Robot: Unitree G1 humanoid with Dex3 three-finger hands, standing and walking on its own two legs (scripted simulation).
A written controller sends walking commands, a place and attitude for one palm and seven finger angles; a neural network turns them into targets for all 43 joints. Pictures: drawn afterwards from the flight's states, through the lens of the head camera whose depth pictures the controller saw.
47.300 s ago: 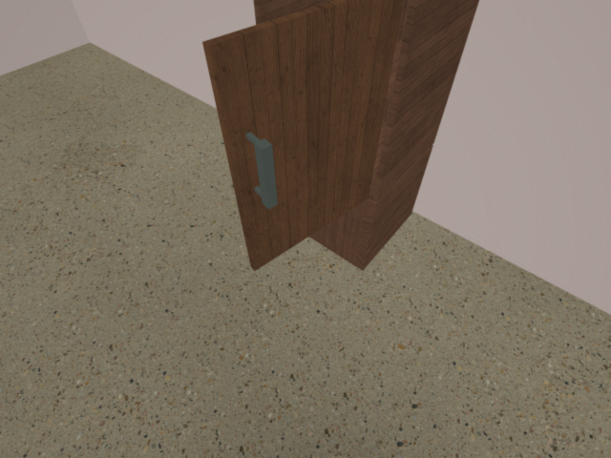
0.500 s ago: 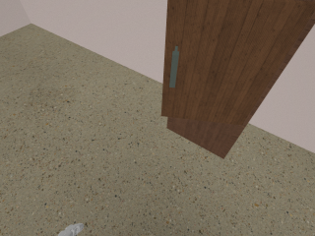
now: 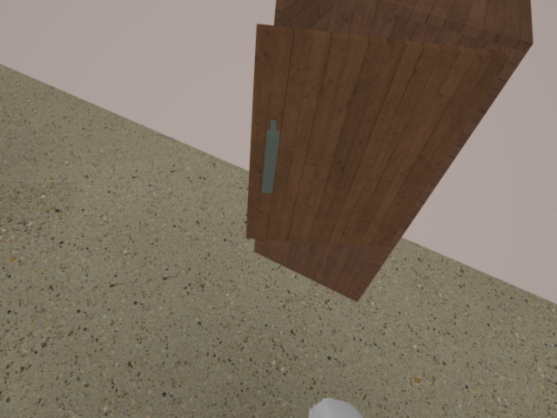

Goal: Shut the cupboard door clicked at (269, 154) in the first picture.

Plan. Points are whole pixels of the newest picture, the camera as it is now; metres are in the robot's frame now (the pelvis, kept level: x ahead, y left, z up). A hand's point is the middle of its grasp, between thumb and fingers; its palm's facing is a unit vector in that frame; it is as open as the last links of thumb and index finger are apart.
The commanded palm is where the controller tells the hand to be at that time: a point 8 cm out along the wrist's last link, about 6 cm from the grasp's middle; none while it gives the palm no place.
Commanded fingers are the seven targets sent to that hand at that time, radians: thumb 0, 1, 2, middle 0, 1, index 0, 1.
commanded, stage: take the last steps up to it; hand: left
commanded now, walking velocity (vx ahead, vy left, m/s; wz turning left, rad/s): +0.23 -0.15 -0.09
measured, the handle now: (270, 157) +0.61 +0.04 -0.01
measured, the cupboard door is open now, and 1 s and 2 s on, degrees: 26 26 26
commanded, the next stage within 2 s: come to a stop and stand still in 0.18 s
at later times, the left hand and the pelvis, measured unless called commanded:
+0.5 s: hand (222, 369) +0.23 +0.09 -0.18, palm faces -0.01 -0.98 -0.19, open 7.2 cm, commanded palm none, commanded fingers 0.00 0.90 0.90 -0.20 -0.30 -0.20 -0.30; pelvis +0.15 -0.08 -0.01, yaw -1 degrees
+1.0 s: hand out of the picture +0.15 +0.11 -0.20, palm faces -0.04 -0.97 -0.25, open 7.4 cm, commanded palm none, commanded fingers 0.00 0.90 0.90 -0.20 -0.30 -0.20 -0.30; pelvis +0.12 -0.08 -0.02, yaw -2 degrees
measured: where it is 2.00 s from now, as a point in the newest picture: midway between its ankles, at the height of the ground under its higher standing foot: outside the picture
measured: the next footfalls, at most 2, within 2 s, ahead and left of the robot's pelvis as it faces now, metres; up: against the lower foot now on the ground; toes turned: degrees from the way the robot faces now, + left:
right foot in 0.24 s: +0.20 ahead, -0.20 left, +0.00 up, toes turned -6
left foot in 0.58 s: +0.24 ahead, +0.00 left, +0.00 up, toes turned +1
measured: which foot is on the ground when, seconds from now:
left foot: down 0.00-0.24, up 0.26-0.56, down 0.58-1.00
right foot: up 0.00-0.22, down 0.24-0.60, up 0.62-0.92, down 0.94-1.00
